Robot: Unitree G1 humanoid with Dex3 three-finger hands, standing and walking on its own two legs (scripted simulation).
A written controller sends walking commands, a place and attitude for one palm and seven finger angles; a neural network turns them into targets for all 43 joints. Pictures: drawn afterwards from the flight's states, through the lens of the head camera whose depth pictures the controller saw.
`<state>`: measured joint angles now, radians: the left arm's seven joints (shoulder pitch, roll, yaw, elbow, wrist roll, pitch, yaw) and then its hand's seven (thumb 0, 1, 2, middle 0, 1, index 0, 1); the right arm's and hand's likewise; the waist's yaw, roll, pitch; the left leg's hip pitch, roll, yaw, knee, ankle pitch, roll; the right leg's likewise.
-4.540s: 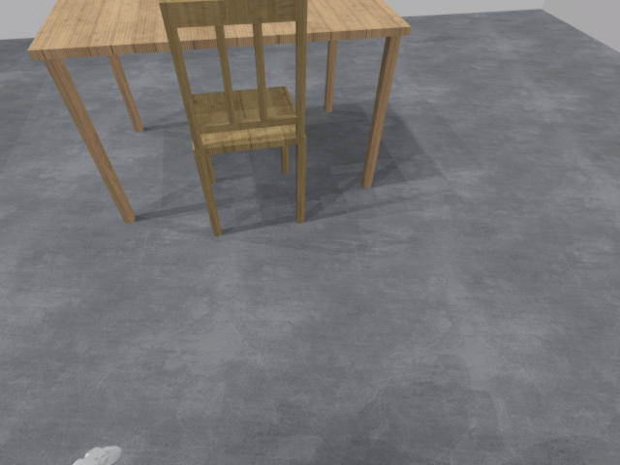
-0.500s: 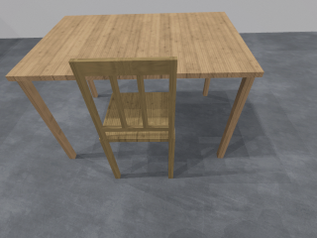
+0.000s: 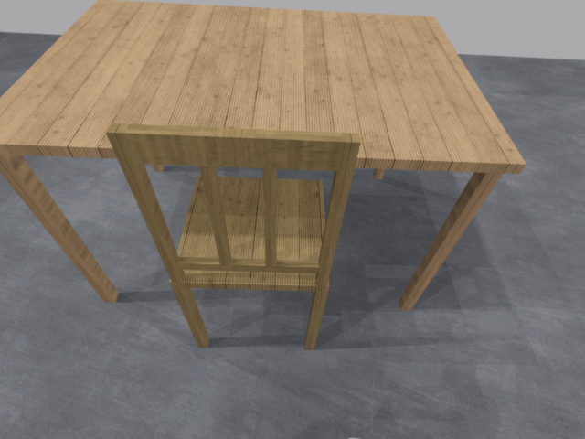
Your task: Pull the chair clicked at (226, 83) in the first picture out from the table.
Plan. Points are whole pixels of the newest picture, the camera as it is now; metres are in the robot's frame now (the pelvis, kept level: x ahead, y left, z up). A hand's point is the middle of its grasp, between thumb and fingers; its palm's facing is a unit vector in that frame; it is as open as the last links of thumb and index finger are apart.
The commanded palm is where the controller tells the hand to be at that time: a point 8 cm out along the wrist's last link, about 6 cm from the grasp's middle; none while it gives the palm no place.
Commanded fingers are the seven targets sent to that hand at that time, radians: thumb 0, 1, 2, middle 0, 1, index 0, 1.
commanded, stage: come to a stop and stand still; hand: left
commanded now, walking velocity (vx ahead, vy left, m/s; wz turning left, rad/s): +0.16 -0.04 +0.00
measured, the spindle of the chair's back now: (218, 219) +0.51 +0.19 -0.08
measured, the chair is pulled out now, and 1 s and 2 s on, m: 0.00 0.00 0.00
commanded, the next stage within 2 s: none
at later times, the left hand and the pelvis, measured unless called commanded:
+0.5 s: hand out of the picture +0.10 +0.20 -0.18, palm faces +0.06 -0.98 -0.21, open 7.3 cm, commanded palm none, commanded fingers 0.00 0.90 0.90 -0.20 -0.30 -0.20 -0.30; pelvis +0.04 +0.01 -0.01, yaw +2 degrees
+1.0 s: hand out of the picture -0.01 +0.16 -0.17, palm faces +0.01 -0.98 -0.18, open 7.4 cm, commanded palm none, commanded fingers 0.00 0.90 0.90 -0.20 -0.30 -0.20 -0.30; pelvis +0.01 -0.01 +0.00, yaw +0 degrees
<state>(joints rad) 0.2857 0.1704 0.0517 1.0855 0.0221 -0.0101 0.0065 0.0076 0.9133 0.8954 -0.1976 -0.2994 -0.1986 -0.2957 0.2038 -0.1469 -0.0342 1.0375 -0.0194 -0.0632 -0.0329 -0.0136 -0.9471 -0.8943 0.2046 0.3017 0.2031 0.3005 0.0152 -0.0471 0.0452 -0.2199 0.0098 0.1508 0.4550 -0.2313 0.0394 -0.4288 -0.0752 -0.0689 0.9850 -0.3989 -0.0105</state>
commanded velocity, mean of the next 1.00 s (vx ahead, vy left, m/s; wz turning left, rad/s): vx -0.05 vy -0.03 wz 0.00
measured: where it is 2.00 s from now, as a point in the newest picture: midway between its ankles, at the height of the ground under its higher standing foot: outside the picture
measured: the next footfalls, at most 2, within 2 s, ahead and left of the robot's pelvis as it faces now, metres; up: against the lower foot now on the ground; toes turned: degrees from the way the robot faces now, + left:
right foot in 0.14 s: +0.12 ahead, -0.12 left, +0.00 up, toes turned -5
left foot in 0.48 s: +0.09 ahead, +0.12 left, +0.00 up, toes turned +2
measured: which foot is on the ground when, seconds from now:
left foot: down 0.00-0.18, up 0.20-0.46, down 0.48-1.00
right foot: up 0.00-0.12, down 0.14-0.50, up 0.52-0.90, down 0.92-1.00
